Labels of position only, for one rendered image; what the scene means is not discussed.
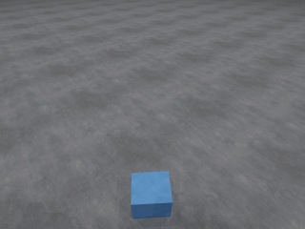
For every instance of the carton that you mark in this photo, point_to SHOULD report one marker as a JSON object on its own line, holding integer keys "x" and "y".
{"x": 151, "y": 195}

